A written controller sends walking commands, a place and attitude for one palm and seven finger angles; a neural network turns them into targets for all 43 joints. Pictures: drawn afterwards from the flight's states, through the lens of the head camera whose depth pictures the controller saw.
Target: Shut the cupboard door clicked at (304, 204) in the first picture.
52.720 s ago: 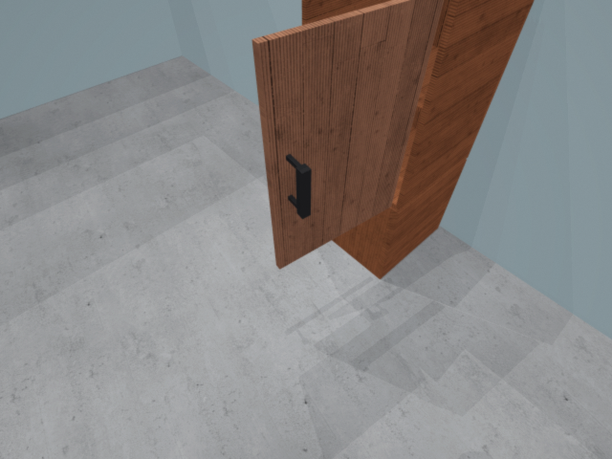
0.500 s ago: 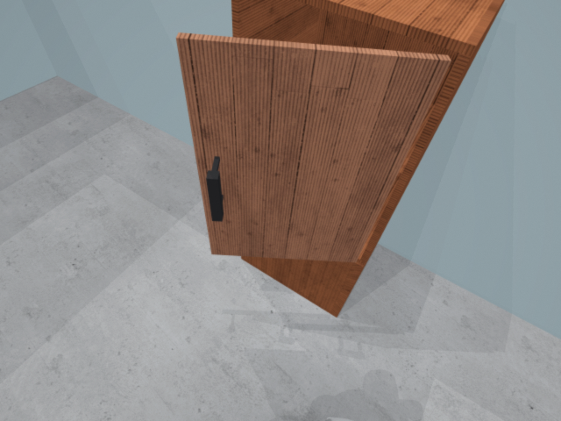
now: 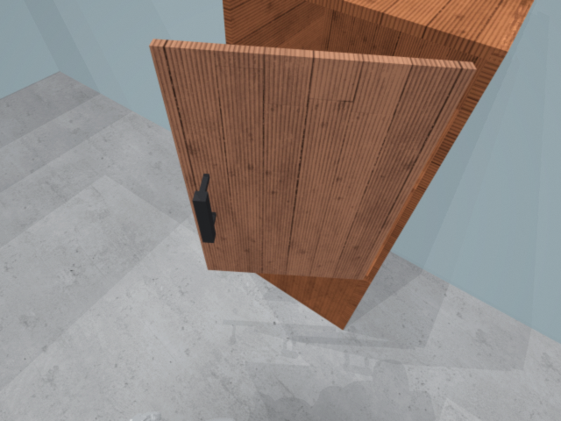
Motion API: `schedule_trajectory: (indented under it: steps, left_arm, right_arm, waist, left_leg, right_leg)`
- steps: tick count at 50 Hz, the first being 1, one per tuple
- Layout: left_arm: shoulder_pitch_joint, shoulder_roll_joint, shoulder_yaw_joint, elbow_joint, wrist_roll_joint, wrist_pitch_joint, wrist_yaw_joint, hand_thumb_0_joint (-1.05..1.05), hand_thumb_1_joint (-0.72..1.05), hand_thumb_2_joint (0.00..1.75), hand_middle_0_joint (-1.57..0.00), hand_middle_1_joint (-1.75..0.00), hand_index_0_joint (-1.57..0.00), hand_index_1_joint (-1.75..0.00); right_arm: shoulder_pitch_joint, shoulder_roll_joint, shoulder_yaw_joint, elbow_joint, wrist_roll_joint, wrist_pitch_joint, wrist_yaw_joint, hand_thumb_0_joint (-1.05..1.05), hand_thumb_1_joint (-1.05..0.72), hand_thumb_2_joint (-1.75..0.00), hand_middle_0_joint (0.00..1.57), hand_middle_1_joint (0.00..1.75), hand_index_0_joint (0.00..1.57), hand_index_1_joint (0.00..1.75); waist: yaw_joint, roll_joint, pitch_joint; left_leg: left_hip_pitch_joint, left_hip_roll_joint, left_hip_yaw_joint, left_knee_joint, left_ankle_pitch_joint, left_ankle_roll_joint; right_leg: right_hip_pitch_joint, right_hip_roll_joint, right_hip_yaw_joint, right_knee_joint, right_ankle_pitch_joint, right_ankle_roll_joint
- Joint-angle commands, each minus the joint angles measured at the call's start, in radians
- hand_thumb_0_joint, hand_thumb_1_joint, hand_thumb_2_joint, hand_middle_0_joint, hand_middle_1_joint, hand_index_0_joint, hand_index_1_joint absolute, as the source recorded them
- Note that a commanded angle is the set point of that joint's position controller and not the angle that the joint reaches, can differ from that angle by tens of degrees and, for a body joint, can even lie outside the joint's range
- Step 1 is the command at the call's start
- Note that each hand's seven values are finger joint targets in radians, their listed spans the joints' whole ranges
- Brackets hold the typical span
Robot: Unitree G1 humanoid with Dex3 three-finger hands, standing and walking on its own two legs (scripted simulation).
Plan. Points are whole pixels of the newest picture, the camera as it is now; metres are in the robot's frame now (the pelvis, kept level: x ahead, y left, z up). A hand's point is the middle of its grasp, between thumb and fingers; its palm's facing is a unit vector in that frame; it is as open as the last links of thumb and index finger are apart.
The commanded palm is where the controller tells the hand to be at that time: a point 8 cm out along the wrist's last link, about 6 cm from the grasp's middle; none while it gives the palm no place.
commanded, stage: come to a stop and stand still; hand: left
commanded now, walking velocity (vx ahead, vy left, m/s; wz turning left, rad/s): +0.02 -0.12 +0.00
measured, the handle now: (207, 209) +0.46 +0.16 -0.03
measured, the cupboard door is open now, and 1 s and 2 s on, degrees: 31 31 31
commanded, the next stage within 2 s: look again from close up in 0.88 s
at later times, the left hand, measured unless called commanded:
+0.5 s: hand out of the picture -0.03 +0.17 -0.16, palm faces -0.01 -0.98 -0.20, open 7.4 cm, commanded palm none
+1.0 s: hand out of the picture -0.03 +0.12 -0.17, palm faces -0.01 -0.99 -0.15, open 7.4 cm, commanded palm none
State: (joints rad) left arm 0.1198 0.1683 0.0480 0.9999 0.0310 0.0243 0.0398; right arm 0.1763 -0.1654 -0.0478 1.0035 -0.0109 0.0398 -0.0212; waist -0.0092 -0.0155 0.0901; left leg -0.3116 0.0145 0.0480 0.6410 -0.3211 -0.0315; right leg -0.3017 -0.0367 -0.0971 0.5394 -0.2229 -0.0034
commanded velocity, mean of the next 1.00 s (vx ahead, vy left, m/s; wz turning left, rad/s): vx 0.01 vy -0.03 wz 0.00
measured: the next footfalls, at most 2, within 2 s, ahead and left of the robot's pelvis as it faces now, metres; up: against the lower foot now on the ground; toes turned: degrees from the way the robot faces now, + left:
left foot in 0.02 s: +0.06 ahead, +0.10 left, +0.00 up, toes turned +2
right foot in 0.38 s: -0.01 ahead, -0.12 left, +0.00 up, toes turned -9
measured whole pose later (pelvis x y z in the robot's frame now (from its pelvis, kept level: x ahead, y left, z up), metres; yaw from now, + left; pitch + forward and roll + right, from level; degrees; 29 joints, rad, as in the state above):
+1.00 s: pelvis -0.02 -0.03 +0.01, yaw -1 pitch -1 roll +0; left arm 0.29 0.12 0.00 1.12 0.01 0.00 0.03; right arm 0.31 -0.11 -0.01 1.15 -0.02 0.01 -0.03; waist -0.02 -0.01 0.05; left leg -0.24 0.04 0.05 0.43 -0.18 -0.02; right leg -0.09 0.01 -0.01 0.41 -0.30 -0.01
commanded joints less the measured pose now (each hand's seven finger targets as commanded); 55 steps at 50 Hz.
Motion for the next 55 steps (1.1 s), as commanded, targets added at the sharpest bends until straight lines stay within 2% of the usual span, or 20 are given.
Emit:
schedule_trajectory:
  steps: [1,2,3,5,7,12,16,18,20,21,22,24,28,31,48,49,50,51,52,55]
  left_arm:
    - [0.085,0.07,0.024,-0.074,-0.02,0.015,0.001,0.0,0.9,0.9,-0.2,-0.3,-0.2,-0.3]
    - [0.066,0.097,0.028,-0.073,-0.013,0.029,0.0,0.0,0.9,0.9,-0.2,-0.3,-0.2,-0.3]
    - [0.071,0.1,0.033,-0.065,-0.008,0.034,-0.005,0.0,0.9,0.9,-0.2,-0.3,-0.2,-0.3]
    - [0.123,0.105,0.033,-0.04,-0.008,0.025,-0.013,0.0,0.9,0.9,-0.2,-0.3,-0.2,-0.3]
    - [0.143,0.097,0.027,-0.022,-0.012,0.021,-0.018,0.0,0.9,0.9,-0.2,-0.3,-0.2,-0.3]
    - [0.121,0.08,0.008,-0.023,-0.012,0.019,-0.026,0.0,0.9,0.9,-0.2,-0.3,-0.2,-0.3]
    - [0.215,0.072,0.0,0.025,-0.012,0.006,-0.024,0.0,0.9,0.9,-0.2,-0.3,-0.2,-0.3]
    - [0.227,0.108,-0.002,0.042,-0.009,-0.008,-0.016,0.0,0.9,0.9,-0.2,-0.3,-0.2,-0.3]
    - [0.211,0.139,-0.008,0.042,-0.013,-0.016,-0.016,0.0,0.9,0.9,-0.2,-0.3,-0.2,-0.3]
    - [0.199,0.129,-0.009,0.059,-0.013,-0.027,-0.016,0.0,0.9,0.9,-0.2,-0.3,-0.2,-0.3]
    - [0.198,0.116,-0.014,0.066,-0.016,-0.033,-0.014,0.0,0.9,0.9,-0.2,-0.3,-0.2,-0.3]
    - [0.187,0.102,-0.02,0.073,-0.018,-0.035,-0.01,0.0,0.9,0.9,-0.2,-0.3,-0.2,-0.3]
    - [0.199,0.09,-0.022,0.085,-0.02,-0.025,-0.007,0.0,0.9,0.9,-0.2,-0.3,-0.2,-0.3]
    - [0.214,0.082,-0.021,0.092,-0.022,-0.025,-0.006,0.0,0.9,0.9,-0.2,-0.3,-0.2,-0.3]
    - [0.256,0.038,-0.02,0.112,-0.024,-0.029,0.0,0.0,0.9,0.9,-0.2,-0.3,-0.2,-0.3]
    - [0.229,0.24,-0.032,0.02,-0.003,-0.063,0.002,0.0,0.9,0.9,-0.2,-0.3,-0.2,-0.3]
    - [0.214,0.164,-0.003,0.015,-0.009,-0.067,0.008,0.0,0.9,0.9,-0.2,-0.3,-0.2,-0.3]
    - [0.225,0.138,-0.014,0.015,-0.015,-0.075,0.01,0.0,0.9,0.9,-0.2,-0.3,-0.2,-0.3]
    - [0.239,0.123,-0.011,0.011,-0.014,-0.075,0.01,0.0,0.9,0.9,-0.2,-0.3,-0.2,-0.3]
    - [0.252,0.139,-0.01,-0.003,-0.012,-0.072,0.011,0.0,0.9,0.9,-0.2,-0.3,-0.2,-0.3]
  right_arm:
    - [0.126,-0.189,-0.024,-0.048,-0.021,-0.023,-0.006,0.0,-0.9,-0.9,0.2,0.3,0.2,0.3]
    - [0.085,-0.188,-0.021,-0.062,-0.023,-0.03,-0.018,0.0,-0.9,-0.9,0.2,0.3,0.2,0.3]
    - [0.056,-0.186,-0.016,-0.068,-0.024,-0.033,-0.029,0.0,-0.9,-0.9,0.2,0.3,0.2,0.3]
    - [0.015,-0.148,0.002,-0.074,-0.021,-0.043,-0.035,0.0,-0.9,-0.9,0.2,0.3,0.2,0.3]
    - [0.015,-0.155,0.0,-0.067,-0.017,-0.043,-0.034,0.0,-0.9,-0.9,0.2,0.3,0.2,0.3]
    - [0.066,-0.184,-0.018,-0.026,-0.016,-0.034,-0.027,0.0,-0.9,-0.9,0.2,0.3,0.2,0.3]
    - [0.048,-0.172,-0.018,-0.004,-0.003,-0.034,-0.02,0.0,-0.9,-0.9,0.2,0.3,0.2,0.3]
    - [0.051,-0.126,-0.01,0.0,0.007,-0.034,-0.012,0.0,-0.9,-0.9,0.2,0.3,0.2,0.3]
    - [0.061,-0.095,0.0,0.012,0.006,-0.038,0.0,0.0,-0.9,-0.9,0.2,0.3,0.2,0.3]
    - [0.064,-0.091,0.004,0.024,0.002,-0.04,-0.003,0.0,-0.9,-0.9,0.2,0.3,0.2,0.3]
    - [0.07,-0.1,0.004,0.036,0.002,-0.042,-0.005,0.0,-0.9,-0.9,0.2,0.3,0.2,0.3]
    - [0.089,-0.095,0.007,0.061,0.004,-0.042,-0.004,0.0,-0.9,-0.9,0.2,0.3,0.2,0.3]
    - [0.117,-0.083,0.015,0.097,0.0,-0.031,-0.004,0.0,-0.9,-0.9,0.2,0.3,0.2,0.3]
    - [0.139,-0.071,0.019,0.115,-0.003,-0.03,-0.006,0.0,-0.9,-0.9,0.2,0.3,0.2,0.3]
    - [0.187,-0.049,0.021,0.131,0.0,-0.047,-0.021,0.0,-0.9,-0.9,0.2,0.3,0.2,0.3]
    - [0.112,-0.165,0.019,0.004,-0.009,-0.065,-0.001,0.0,-0.9,-0.9,0.2,0.3,0.2,0.3]
    - [0.115,-0.146,-0.007,-0.007,-0.016,-0.086,-0.009,0.0,-0.9,-0.9,0.2,0.3,0.2,0.3]
    - [0.131,-0.109,0.002,-0.008,-0.014,-0.09,-0.014,0.0,-0.9,-0.9,0.2,0.3,0.2,0.3]
    - [0.15,-0.098,0.001,-0.017,-0.011,-0.089,-0.018,0.0,-0.9,-0.9,0.2,0.3,0.2,0.3]
    - [0.125,-0.113,-0.003,-0.043,-0.01,-0.08,-0.015,0.0,-0.9,-0.9,0.2,0.3,0.2,0.3]
  waist:
    - [-0.006,0.271,-0.102]
    - [-0.013,0.226,-0.067]
    - [0.004,0.212,-0.046]
    - [0.031,0.154,-0.078]
    - [0.025,0.13,-0.119]
    - [-0.022,0.152,-0.115]
    - [0.012,0.126,-0.11]
    - [0.004,0.046,-0.073]
    - [-0.01,0.084,-0.09]
    - [-0.013,-0.044,-0.112]
    - [-0.012,-0.116,-0.109]
    - [-0.016,-0.124,-0.062]
    - [-0.013,-0.048,0.031]
    - [-0.01,-0.025,0.038]
    - [0.005,0.006,-0.018]
    - [-0.01,0.1,0.052]
    - [-0.01,0.18,-0.09]
    - [-0.008,0.145,-0.202]
    - [-0.009,0.063,-0.226]
    - [-0.003,-0.12,-0.119]
  left_leg:
    - [0.031,0.353,-0.349,-0.368,0.414,0.179]
    - [-0.02,0.349,-0.381,-0.416,0.329,0.21]
    - [-0.022,0.322,-0.349,-0.407,0.32,0.201]
    - [0.065,0.282,-0.26,-0.355,0.422,0.202]
    - [0.148,0.267,-0.208,-0.34,0.428,0.2]
    - [0.185,0.279,-0.226,-0.355,0.308,0.198]
    - [0.103,0.208,-0.187,-0.328,0.172,0.138]
    - [0.041,0.116,-0.125,-0.297,0.039,0.067]
    - [0.147,0.071,-0.086,-0.279,0.12,0.042]
    - [0.172,0.071,-0.068,-0.251,0.199,0.041]
    - [0.19,0.075,-0.057,-0.24,0.211,0.041]
    - [0.195,0.081,-0.058,-0.258,0.209,0.04]
    - [0.157,0.07,-0.054,-0.283,0.128,0.032]
    - [0.148,0.066,-0.048,-0.28,0.119,0.028]
    - [0.155,0.091,-0.063,-0.268,0.252,0.036]
    - [0.127,0.061,-0.094,-0.207,0.305,0.04]
    - [0.141,0.082,-0.077,-0.158,0.307,0.045]
    - [0.171,0.081,-0.094,-0.115,0.379,0.056]
    - [0.157,0.079,-0.091,-0.099,0.393,0.058]
    - [0.068,0.057,-0.058,-0.091,0.311,0.062]
  right_leg:
    - [-0.035,0.012,0.043,0.191,-0.277,0.012]
    - [-0.051,0.039,0.114,0.35,-0.342,0.011]
    - [-0.087,0.033,0.167,0.43,-0.298,0.008]
    - [-0.122,0.027,0.184,0.464,-0.234,0.017]
    - [-0.118,0.024,0.162,0.418,-0.216,0.029]
    - [-0.038,0.015,0.101,0.192,-0.241,0.025]
    - [0.132,0.023,0.077,-0.111,-0.032,0.008]
    - [0.15,-0.055,0.185,-0.221,-0.013,-0.026]
    - [0.063,-0.105,0.205,-0.223,-0.011,-0.046]
    - [0.073,-0.077,0.203,-0.216,0.068,-0.037]
    - [0.07,-0.084,0.198,-0.227,0.092,-0.033]
    - [0.047,-0.076,0.192,-0.245,0.055,-0.028]
    - [-0.002,-0.068,0.203,-0.283,-0.111,-0.031]
    - [-0.003,-0.066,0.206,-0.29,-0.137,-0.034]
    - [0.099,-0.054,0.168,-0.233,0.066,-0.034]
    - [0.062,-0.054,0.139,-0.216,0.131,-0.034]
    - [0.092,-0.074,0.174,-0.135,0.093,-0.04]
    - [0.137,-0.071,0.179,-0.117,0.201,-0.05]
    - [0.149,-0.075,0.182,-0.103,0.275,-0.054]
    - [0.147,-0.091,0.183,-0.08,0.491,-0.052]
